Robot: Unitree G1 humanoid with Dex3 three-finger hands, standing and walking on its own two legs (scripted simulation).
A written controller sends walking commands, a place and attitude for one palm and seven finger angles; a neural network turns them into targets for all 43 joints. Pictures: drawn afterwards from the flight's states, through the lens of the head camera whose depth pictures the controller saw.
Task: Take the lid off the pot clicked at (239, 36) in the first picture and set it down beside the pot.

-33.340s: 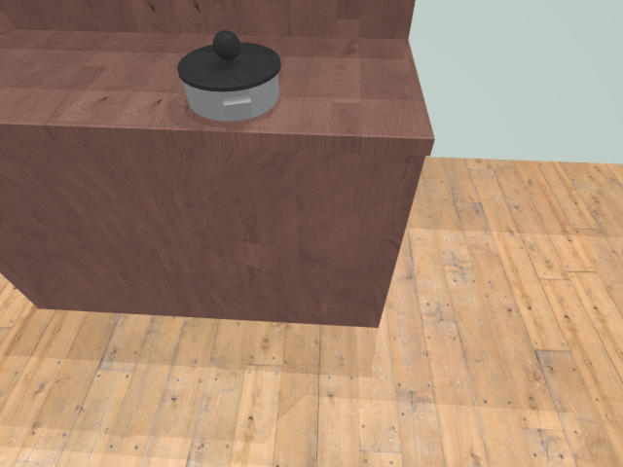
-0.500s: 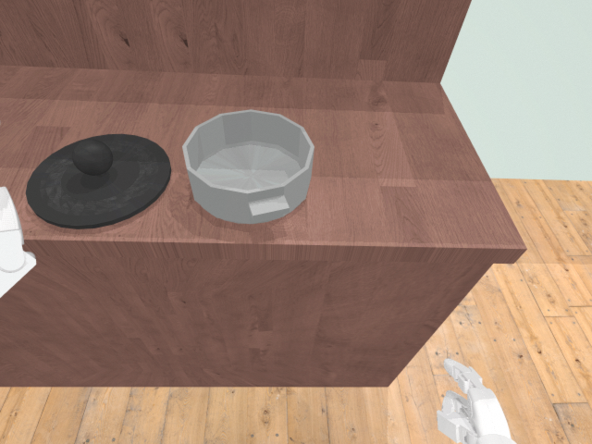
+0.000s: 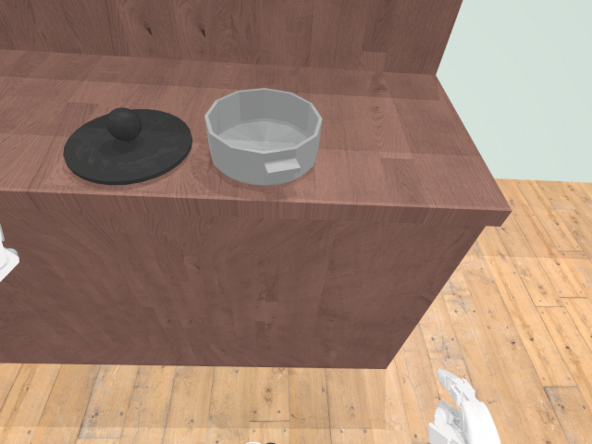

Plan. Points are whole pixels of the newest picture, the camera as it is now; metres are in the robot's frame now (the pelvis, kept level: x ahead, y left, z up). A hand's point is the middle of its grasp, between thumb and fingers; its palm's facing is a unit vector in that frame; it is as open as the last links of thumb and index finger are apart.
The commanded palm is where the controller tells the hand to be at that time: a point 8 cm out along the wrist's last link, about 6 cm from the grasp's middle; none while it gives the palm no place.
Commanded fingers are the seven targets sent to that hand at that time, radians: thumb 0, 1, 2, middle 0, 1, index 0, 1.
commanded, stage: step back with the hand held close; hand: left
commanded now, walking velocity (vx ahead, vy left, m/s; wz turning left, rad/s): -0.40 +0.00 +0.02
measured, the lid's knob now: (124, 124) +0.57 +0.32 +0.12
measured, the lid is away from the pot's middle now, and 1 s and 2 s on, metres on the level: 0.24 0.24 0.24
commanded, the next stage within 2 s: stop stepping back and stand still in 0.30 s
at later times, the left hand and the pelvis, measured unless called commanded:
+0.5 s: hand out of the picture +0.11 +0.26 +0.24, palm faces +0.33 -0.87 -0.36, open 7.4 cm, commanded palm +0.01 +0.31 +0.28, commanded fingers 0.00 0.90 0.90 -0.20 -0.30 -0.20 -0.30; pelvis -0.14 +0.04 +0.00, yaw -4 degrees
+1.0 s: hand out of the picture +0.01 +0.28 +0.24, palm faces +0.27 -0.92 -0.28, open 7.4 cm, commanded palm -0.09 +0.35 +0.28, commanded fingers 0.00 0.90 0.90 -0.20 -0.30 -0.20 -0.30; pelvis -0.24 +0.08 +0.00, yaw -4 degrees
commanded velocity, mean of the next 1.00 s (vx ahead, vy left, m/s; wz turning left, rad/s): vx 0.01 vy -0.05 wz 0.00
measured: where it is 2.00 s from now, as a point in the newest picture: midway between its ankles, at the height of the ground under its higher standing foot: outside the picture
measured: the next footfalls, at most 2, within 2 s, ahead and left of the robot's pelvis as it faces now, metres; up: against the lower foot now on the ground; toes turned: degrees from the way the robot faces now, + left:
left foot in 0.26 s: +0.05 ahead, +0.08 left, +0.00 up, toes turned +0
right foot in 0.66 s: -0.27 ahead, -0.08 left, +0.00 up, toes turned -8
